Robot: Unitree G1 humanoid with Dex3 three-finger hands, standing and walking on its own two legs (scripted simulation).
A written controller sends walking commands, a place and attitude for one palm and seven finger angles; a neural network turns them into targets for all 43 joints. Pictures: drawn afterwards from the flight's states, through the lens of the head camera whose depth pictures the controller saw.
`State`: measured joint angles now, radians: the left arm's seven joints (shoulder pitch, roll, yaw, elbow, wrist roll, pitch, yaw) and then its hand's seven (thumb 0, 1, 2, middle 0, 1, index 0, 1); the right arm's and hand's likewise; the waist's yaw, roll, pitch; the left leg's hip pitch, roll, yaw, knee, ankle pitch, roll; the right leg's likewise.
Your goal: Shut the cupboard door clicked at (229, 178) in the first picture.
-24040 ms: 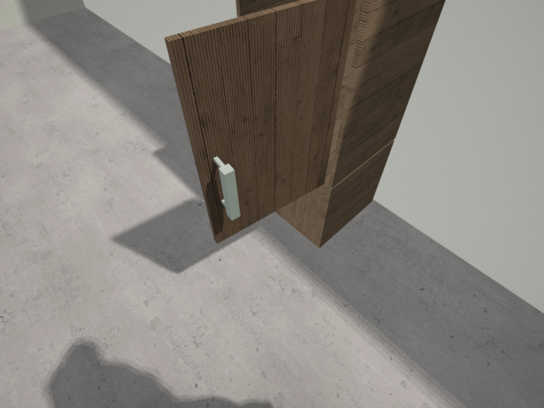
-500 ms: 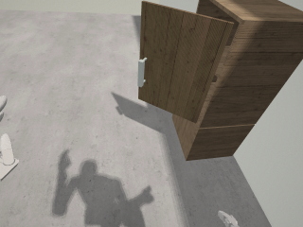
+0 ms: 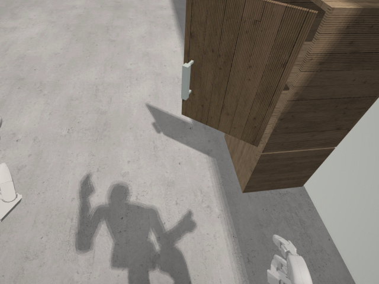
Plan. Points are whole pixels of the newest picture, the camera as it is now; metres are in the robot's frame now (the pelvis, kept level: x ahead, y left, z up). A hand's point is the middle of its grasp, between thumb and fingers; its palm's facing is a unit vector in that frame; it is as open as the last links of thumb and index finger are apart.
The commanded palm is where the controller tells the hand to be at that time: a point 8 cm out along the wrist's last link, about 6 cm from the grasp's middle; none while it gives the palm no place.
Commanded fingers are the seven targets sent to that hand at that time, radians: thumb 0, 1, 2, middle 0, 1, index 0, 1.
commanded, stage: stop stepping back and stand still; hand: left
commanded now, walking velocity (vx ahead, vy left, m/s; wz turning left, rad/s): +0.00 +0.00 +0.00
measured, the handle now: (188, 80) +0.92 +0.04 -0.10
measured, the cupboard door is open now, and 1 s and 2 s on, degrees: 52 52 52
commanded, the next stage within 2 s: let the arm hang, fingers relaxed in 0.04 s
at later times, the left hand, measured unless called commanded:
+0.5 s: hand out of the picture +0.03 +0.18 -0.18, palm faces +0.05 -0.98 -0.17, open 6.9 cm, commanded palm none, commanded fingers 0.00 0.90 0.90 -0.20 -0.30 -0.20 -0.30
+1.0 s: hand out of the picture -0.04 +0.17 -0.17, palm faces +0.04 -0.98 -0.17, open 7.3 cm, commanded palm none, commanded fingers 0.00 0.90 0.90 -0.20 -0.30 -0.20 -0.30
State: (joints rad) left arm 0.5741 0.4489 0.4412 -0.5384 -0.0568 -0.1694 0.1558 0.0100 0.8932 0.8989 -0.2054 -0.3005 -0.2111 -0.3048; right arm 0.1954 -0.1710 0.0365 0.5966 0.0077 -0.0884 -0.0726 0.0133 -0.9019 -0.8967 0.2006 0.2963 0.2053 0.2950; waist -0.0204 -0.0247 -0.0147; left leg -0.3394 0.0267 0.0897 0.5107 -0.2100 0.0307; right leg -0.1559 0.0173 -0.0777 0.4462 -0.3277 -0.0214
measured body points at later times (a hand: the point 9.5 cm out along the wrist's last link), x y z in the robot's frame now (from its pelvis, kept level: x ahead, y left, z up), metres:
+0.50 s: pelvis -0.01 +0.00 +0.00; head +0.01 +0.03 +0.45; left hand +0.02 +0.23 -0.16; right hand +0.04 -0.26 -0.13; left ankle +0.03 +0.10 -0.74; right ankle -0.06 -0.10 -0.74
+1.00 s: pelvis -0.01 +0.01 +0.01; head -0.01 +0.01 +0.46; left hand -0.04 +0.22 -0.16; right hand -0.02 -0.20 -0.16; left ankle +0.03 +0.10 -0.74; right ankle -0.06 -0.10 -0.74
